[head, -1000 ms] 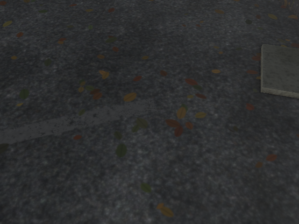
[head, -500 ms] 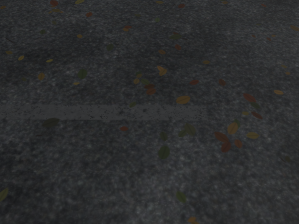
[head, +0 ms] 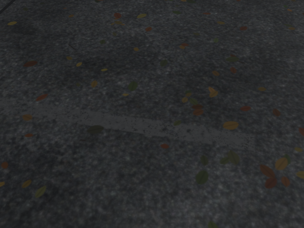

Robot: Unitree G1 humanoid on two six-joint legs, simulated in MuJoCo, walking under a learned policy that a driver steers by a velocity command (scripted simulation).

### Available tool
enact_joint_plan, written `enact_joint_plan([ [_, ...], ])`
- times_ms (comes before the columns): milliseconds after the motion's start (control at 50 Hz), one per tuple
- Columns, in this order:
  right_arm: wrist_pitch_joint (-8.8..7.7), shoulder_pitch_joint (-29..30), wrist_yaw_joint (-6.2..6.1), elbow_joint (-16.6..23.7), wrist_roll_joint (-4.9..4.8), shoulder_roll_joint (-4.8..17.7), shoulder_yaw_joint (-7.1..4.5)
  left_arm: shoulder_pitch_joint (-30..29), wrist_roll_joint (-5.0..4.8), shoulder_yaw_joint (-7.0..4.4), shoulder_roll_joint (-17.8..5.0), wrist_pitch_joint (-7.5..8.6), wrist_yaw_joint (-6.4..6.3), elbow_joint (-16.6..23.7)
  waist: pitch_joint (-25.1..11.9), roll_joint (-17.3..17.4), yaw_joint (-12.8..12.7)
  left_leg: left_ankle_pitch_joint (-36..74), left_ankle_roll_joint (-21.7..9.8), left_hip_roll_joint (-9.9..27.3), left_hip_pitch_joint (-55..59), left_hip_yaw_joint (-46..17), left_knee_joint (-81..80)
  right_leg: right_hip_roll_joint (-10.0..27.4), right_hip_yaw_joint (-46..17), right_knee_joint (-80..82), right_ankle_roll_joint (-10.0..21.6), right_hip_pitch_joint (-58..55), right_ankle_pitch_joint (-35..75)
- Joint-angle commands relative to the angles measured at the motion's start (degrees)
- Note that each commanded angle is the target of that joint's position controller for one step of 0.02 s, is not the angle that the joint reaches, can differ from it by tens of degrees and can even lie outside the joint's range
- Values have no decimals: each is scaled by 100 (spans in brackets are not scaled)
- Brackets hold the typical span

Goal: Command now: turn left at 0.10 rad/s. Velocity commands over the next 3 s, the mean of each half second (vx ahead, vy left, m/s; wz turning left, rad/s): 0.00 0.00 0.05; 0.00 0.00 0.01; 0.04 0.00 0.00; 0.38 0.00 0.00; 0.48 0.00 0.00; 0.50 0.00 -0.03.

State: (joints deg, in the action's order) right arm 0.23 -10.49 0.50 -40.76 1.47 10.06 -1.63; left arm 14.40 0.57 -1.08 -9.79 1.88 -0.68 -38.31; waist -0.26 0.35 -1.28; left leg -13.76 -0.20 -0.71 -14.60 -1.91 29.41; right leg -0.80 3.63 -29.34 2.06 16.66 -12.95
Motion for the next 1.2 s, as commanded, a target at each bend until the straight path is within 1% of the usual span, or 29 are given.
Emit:
enact_joint_plan([
  [20,-202,185,-58,391,-64,458,-97,-151,-5,-118,-378,89,48,384,-137,563,27,-260,-352,613,-215,-803,-899,307,-492,613,10,-335,-156],
  [40,-223,178,-67,362,-71,398,-81,-147,7,-149,-444,88,46,323,-40,467,47,-261,-302,504,-261,-685,-916,338,-524,606,30,-397,-14],
  [80,-263,48,-109,275,-78,380,-73,-67,29,-199,-537,99,51,254,-48,419,58,231,-272,406,-121,-544,-842,433,-601,628,58,-467,324],
  [120,-287,-84,-115,204,-76,406,-85,-1,16,-197,-504,112,40,151,-137,234,66,577,-267,419,82,-513,-789,449,-590,668,51,-492,431],
  [180,-297,-154,-124,140,-81,394,-88,46,2,-199,-472,91,20,30,-105,98,64,618,-281,430,104,-510,-813,440,-568,684,25,-561,448],
  [220,-294,-195,-134,94,-78,393,-90,87,-3,-212,-491,71,2,-38,-34,73,57,638,-292,423,79,-503,-850,449,-563,689,13,-582,459],
  [300,-292,-280,-152,-8,-77,402,-97,97,-8,-222,-491,53,-43,-129,-48,-4,52,784,-294,414,103,-469,-888,477,-581,705,20,-710,625],
  [340,-286,-277,-164,-46,-83,401,-97,104,-23,-223,-501,53,-47,-191,-72,-6,65,870,-283,405,161,-464,-877,497,-592,726,24,-731,712],
  [500,-262,-494,-201,-295,-87,444,-104,166,-20,-219,-535,27,-79,-417,11,-2,79,957,-280,407,219,-434,-966,532,-602,796,43,-820,802],
  [820,-213,-787,-259,-862,-93,523,-81,342,-29,-162,-567,-9,-121,-1000,183,-31,88,946,-288,431,383,-392,-1168,580,-646,1037,77,-867,720],
  [1040,-176,-962,-280,-1281,-99,528,-26,514,-29,-91,-559,-32,-144,-1427,291,-46,84,893,-286,453,427,-371,-1290,605,-676,1173,96,-893,639],
  [1200,-154,-1084,-286,-1538,-106,505,25,646,-35,-18,-501,-50,-159,-1686,342,-61,92,881,-284,467,423,-357,-1323,613,-687,1199,116,-898,654],
])
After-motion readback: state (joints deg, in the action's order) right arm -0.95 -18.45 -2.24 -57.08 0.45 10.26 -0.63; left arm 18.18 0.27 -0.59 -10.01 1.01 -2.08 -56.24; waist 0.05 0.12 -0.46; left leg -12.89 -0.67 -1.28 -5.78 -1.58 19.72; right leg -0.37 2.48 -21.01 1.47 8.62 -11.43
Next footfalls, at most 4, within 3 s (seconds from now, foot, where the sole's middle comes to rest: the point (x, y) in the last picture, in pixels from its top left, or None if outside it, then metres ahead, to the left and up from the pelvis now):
2.08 right None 0.46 -0.07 -0.77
2.64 left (144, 175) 0.78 0.09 -0.77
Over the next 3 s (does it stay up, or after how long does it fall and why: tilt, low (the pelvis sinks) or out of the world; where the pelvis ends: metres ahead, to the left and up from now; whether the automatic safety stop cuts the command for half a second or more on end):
stays up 0.80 0.03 0.01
